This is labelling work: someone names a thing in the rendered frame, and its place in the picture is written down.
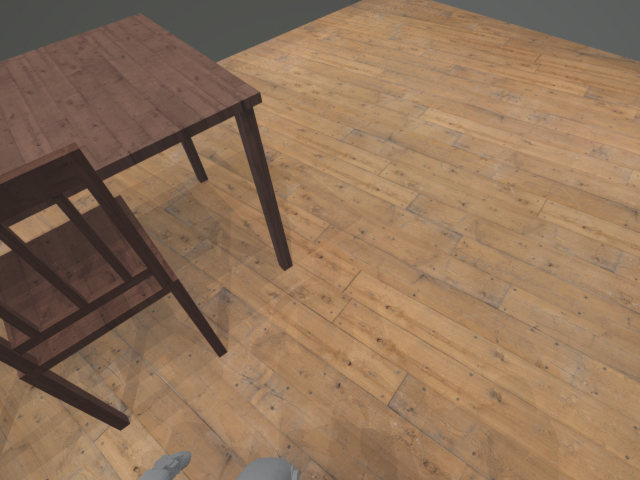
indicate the chair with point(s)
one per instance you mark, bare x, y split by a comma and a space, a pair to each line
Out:
66, 288

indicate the table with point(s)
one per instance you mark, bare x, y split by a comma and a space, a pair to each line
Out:
123, 93

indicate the robot left thigh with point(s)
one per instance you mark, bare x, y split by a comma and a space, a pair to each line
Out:
269, 468

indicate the left robot hand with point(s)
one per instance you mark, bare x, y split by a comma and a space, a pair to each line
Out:
167, 467

